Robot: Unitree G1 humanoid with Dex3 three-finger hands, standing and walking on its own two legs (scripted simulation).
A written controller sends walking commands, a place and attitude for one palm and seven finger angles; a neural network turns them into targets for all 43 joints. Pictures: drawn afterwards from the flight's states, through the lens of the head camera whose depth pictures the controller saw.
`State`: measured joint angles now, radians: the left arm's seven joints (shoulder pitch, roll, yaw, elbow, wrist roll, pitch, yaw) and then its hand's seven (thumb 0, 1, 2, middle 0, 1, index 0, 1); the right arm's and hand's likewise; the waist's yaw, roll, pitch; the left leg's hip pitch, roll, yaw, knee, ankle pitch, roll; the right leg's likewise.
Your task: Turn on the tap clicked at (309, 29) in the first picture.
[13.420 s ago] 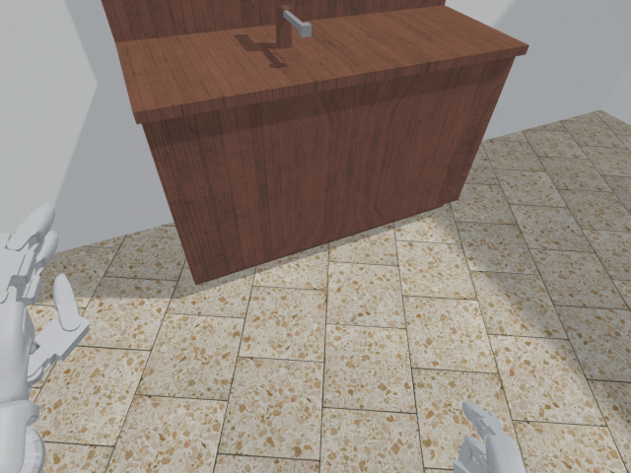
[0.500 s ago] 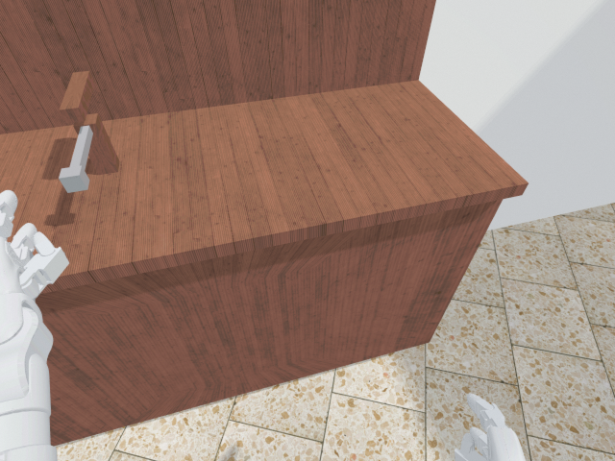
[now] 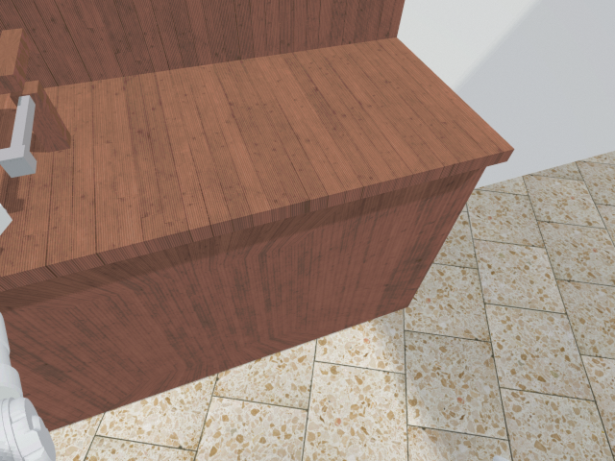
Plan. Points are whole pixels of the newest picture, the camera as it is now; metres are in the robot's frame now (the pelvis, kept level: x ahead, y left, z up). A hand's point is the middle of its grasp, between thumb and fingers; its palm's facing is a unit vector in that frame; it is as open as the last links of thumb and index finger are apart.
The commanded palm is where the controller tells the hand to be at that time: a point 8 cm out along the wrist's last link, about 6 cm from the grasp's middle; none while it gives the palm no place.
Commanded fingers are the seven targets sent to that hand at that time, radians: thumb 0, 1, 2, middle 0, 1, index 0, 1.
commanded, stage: reach beside the lever's end, fingers flat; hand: left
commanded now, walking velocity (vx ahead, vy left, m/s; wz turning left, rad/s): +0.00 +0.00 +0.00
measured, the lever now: (18, 161) +0.44 +0.40 +0.13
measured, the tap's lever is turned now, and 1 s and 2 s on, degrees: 0 0 4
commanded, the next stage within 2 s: push the lever round in 0.60 s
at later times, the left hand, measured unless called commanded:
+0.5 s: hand (10, 204) +0.39 +0.40 +0.10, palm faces +0.58 -0.81 -0.06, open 7.8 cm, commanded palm +0.34 +0.43 +0.12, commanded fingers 0.00 0.90 0.90 -0.15 -0.15 -0.15 -0.15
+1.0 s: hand (11, 206) +0.38 +0.39 +0.11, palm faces +0.59 -0.80 -0.07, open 7.8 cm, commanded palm +0.33 +0.41 +0.12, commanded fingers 0.00 0.90 0.90 -0.15 -0.15 -0.15 -0.15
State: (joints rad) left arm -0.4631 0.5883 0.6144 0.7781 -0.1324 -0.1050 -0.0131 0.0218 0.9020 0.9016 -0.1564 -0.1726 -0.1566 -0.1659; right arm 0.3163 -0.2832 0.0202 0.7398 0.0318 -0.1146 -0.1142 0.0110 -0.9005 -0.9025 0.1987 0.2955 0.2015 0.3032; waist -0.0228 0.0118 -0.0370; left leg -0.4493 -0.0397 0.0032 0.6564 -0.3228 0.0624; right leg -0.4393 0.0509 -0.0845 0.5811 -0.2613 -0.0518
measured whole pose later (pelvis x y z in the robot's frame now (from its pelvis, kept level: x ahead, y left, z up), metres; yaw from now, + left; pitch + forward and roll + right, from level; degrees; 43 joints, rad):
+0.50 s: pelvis +0.02 +0.02 +0.00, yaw -1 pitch +10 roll -3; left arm -0.50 0.62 0.65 0.89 -0.12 -0.17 -0.07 0.02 0.90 0.90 -0.15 -0.15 -0.15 -0.15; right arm 0.37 -0.28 0.01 0.69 0.03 -0.05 -0.08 0.01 -0.90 -0.90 0.20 0.30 0.20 0.30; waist -0.04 0.01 -0.08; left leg -0.51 -0.04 0.02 0.70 -0.36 0.08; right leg -0.50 0.05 -0.07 0.61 -0.28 -0.03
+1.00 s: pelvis +0.01 +0.01 +0.00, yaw +0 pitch +9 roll -2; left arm -0.53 0.58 0.59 0.84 -0.11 -0.16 -0.02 0.02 0.90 0.90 -0.15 -0.15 -0.15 -0.15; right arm 0.30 -0.27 0.03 0.70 0.03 -0.08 -0.09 0.01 -0.90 -0.90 0.20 0.30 0.20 0.30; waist -0.02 0.01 -0.06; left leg -0.50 -0.04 -0.01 0.69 -0.34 0.07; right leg -0.48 0.05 -0.09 0.60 -0.28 -0.05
